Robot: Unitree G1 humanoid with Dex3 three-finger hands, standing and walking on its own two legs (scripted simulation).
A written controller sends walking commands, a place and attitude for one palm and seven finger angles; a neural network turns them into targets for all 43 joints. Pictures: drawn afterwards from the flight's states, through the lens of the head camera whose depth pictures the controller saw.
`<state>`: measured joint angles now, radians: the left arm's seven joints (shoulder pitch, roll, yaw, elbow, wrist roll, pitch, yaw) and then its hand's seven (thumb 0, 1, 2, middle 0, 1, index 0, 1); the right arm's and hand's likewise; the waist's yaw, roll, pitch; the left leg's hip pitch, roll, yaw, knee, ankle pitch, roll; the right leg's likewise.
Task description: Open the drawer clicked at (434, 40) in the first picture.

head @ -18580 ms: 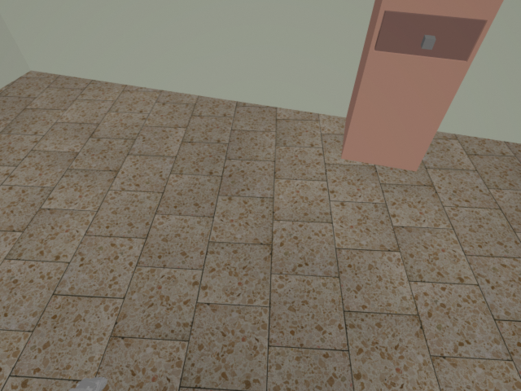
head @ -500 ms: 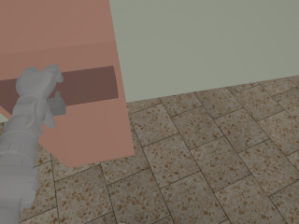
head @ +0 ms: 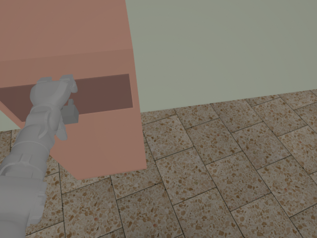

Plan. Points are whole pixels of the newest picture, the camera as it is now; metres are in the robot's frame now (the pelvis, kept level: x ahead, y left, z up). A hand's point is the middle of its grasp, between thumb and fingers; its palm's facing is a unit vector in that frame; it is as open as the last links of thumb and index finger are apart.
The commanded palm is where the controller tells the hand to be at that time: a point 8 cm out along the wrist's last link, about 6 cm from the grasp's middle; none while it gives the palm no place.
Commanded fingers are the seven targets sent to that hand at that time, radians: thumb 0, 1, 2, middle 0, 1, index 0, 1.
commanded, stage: move the hooked fingers above the handle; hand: left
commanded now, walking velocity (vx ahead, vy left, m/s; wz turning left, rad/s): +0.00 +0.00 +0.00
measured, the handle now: (70, 109) +0.49 +0.28 -0.02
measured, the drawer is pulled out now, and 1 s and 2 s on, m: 0.00 0.00 0.00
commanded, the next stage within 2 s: none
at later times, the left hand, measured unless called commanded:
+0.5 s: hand (53, 106) +0.45 +0.29 +0.05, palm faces -0.10 +0.00 -0.99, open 13.8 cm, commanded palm +0.44 +0.27 +0.11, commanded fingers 0.00 -0.50 0.30 -0.30 -1.20 -0.30 -1.20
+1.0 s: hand (47, 108) +0.43 +0.29 +0.06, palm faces -0.10 +0.01 -1.00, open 13.8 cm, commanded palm +0.43 +0.27 +0.11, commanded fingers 0.00 -0.50 0.30 -0.30 -1.20 -0.30 -1.20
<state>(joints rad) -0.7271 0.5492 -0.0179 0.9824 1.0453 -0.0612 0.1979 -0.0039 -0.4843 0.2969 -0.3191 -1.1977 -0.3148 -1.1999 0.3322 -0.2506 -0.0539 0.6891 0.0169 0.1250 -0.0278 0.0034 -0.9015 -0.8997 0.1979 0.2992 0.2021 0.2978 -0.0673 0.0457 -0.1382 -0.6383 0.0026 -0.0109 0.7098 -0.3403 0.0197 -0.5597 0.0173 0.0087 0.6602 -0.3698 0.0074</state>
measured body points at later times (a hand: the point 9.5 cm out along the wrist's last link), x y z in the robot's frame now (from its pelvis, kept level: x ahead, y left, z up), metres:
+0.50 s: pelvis +0.00 +0.00 +0.00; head +0.07 -0.01 +0.44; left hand +0.45 +0.28 +0.11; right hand +0.02 -0.28 -0.13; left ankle -0.01 +0.11 -0.72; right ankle -0.04 -0.13 -0.72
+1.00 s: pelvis +0.00 +0.00 +0.00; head +0.06 -0.01 +0.45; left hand +0.43 +0.29 +0.12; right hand +0.03 -0.27 -0.13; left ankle -0.01 +0.11 -0.72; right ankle -0.04 -0.13 -0.72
